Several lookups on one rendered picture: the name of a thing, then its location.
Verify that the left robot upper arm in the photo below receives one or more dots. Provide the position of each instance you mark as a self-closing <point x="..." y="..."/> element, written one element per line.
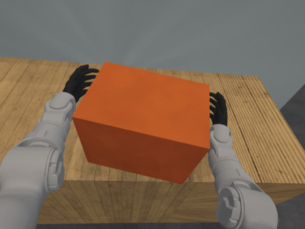
<point x="27" y="176"/>

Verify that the robot left forearm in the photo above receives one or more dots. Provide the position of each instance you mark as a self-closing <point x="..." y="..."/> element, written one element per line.
<point x="53" y="127"/>

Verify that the left robot hand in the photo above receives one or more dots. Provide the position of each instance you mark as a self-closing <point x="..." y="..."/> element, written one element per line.
<point x="76" y="83"/>

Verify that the robot right forearm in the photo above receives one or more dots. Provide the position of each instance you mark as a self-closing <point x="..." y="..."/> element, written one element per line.
<point x="224" y="164"/>

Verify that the right robot hand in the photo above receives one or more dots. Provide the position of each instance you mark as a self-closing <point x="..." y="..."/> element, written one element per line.
<point x="220" y="109"/>

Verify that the right robot upper arm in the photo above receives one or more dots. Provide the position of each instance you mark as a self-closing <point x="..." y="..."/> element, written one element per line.
<point x="242" y="208"/>

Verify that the pedestal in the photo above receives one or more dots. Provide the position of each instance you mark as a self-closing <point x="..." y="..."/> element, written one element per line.
<point x="263" y="142"/>

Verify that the carton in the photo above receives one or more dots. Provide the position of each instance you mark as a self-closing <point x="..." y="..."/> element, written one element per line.
<point x="143" y="122"/>

